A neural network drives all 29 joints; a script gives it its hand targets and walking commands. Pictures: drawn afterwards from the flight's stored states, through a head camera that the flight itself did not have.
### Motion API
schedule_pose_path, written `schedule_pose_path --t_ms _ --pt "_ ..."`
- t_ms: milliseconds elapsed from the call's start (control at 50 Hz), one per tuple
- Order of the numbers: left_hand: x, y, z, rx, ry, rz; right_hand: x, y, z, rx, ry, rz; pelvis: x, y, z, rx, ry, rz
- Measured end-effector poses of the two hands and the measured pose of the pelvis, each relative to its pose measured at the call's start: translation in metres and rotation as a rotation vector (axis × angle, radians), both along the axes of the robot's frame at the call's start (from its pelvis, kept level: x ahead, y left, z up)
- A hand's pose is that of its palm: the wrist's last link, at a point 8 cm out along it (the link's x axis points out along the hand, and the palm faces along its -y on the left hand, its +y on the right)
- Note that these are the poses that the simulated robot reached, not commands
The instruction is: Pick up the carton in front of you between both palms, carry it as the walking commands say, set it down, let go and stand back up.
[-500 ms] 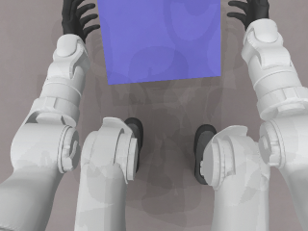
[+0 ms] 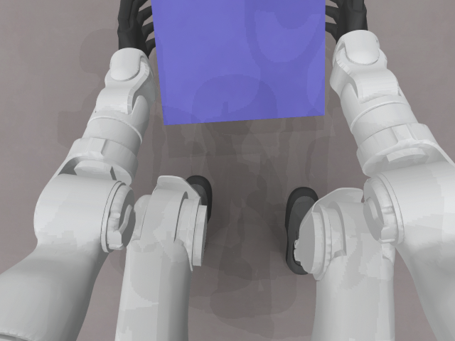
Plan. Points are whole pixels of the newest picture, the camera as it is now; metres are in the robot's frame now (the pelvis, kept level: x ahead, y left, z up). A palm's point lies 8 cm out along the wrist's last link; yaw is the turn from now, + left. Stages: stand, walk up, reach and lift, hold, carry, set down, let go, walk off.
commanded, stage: reach and lift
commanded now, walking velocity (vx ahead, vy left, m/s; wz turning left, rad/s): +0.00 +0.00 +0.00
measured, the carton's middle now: (240, 59) +0.50 +0.03 -0.25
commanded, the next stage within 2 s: none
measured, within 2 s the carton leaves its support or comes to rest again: leaves its support in 0.20 s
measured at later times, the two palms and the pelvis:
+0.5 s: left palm (109, 36) +0.49 +0.17 -0.07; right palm (400, 13) +0.52 -0.13 -0.07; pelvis +0.00 +0.00 +0.02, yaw -1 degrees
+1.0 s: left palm out of the picture +0.46 +0.16 +0.09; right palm out of the picture +0.48 -0.14 +0.09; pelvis +0.02 +0.00 +0.15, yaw -1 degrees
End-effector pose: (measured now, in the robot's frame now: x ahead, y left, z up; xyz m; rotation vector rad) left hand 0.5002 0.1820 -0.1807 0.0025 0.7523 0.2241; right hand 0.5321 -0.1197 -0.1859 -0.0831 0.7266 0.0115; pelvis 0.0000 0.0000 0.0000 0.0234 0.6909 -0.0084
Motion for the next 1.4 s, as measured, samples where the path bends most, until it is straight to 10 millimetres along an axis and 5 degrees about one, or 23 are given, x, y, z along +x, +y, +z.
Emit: schedule_pose_path --t_ms 260,420,660,1020,1400 --pt "0.008 -0.007 0.012 -0.021 0.013 0.006 0.005 -0.005 0.012 -0.022 0.025 -0.027 0.003 -0.001 -0.015 0.006 -0.033 -0.011" --pt "-0.002 -0.012 0.065 -0.041 -0.071 0.022 -0.005 -0.010 0.069 0.016 -0.052 -0.064 0.004 -0.002 -0.004 -0.001 -0.021 -0.015" --pt "-0.026 -0.014 0.175 -0.048 -0.055 0.020 -0.031 -0.012 0.183 0.033 -0.033 -0.104 0.001 -0.002 0.065 -0.006 0.026 -0.015" --pt "-0.038 -0.020 0.277 -0.052 -0.074 -0.008 -0.054 -0.019 0.282 0.044 -0.052 -0.142 0.020 -0.001 0.151 -0.016 0.006 -0.012" --pt "-0.065 -0.026 0.404 -0.058 -0.060 -0.032 -0.088 -0.026 0.410 0.045 -0.040 -0.170 0.061 -0.002 0.263 -0.021 -0.184 -0.008"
